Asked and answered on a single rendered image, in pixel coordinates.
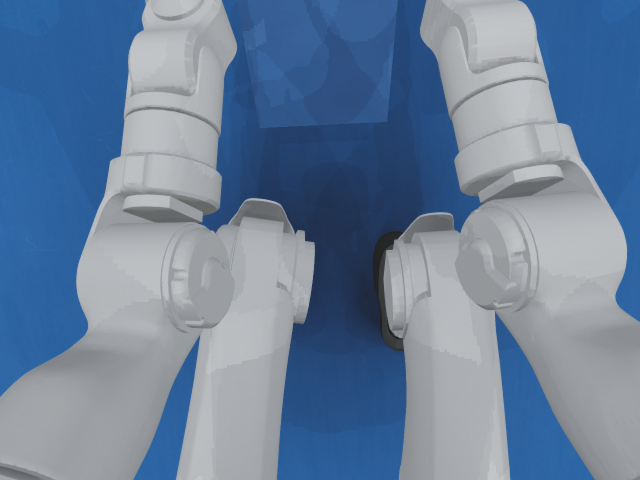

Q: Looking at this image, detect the robot right shin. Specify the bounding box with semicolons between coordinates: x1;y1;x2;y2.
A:
391;212;454;338

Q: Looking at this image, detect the robot left upper arm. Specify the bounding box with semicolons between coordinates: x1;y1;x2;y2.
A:
0;222;235;480

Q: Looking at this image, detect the robot shin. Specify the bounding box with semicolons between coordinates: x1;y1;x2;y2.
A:
391;212;454;338
216;198;295;272

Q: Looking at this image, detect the left robot forearm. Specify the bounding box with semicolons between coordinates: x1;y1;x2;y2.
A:
76;0;237;302

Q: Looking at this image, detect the robot left shin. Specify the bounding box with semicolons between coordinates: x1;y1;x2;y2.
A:
216;198;295;272

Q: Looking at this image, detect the right robot forearm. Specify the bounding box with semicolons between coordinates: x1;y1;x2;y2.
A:
420;0;627;262

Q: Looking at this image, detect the carton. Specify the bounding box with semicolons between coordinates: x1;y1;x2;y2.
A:
236;0;398;128

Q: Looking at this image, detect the robot right upper arm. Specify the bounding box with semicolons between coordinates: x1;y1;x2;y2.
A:
455;191;640;480

